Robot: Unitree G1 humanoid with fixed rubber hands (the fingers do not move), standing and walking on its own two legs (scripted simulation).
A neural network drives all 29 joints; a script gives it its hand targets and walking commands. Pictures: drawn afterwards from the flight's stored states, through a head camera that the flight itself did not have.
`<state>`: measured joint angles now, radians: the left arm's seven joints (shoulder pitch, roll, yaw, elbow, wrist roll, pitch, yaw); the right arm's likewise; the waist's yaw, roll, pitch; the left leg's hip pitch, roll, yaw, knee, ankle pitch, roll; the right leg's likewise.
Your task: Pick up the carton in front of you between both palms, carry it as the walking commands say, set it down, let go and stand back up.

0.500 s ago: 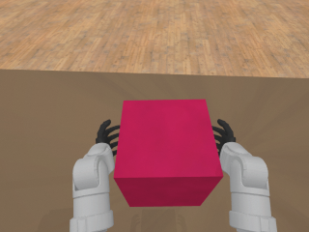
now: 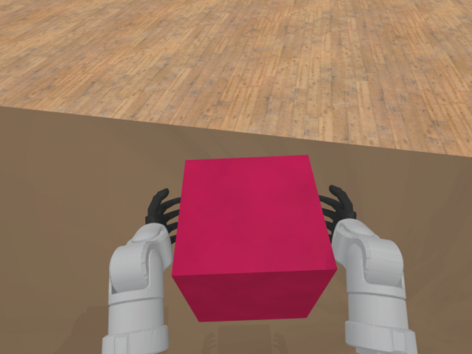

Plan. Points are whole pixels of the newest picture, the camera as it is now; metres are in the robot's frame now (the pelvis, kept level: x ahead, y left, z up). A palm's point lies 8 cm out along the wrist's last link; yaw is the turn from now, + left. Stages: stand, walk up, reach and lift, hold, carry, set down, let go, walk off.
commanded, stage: carry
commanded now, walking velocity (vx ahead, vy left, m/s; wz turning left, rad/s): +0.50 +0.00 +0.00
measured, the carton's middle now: (249, 244) +0.33 +0.02 +0.01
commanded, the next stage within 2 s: none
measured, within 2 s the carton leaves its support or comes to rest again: neither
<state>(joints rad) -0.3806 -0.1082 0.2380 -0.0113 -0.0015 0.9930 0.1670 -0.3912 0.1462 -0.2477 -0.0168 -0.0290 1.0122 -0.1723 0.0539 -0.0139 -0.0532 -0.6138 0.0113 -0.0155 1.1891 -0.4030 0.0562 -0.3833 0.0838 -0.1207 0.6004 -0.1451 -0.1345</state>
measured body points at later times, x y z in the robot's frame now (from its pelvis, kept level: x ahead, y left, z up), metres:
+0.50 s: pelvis +0.33 +0.04 -0.05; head +0.35 +0.04 +0.40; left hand +0.68 +0.16 +0.02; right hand +0.65 -0.14 +0.02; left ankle +0.35 +0.06 -0.78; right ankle +0.27 -0.10 -0.69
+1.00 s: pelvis +0.65 -0.01 -0.11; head +0.66 -0.01 +0.34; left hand +0.98 +0.16 -0.04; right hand +0.99 -0.14 -0.04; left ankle +0.58 +0.12 -0.73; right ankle +0.68 -0.04 -0.83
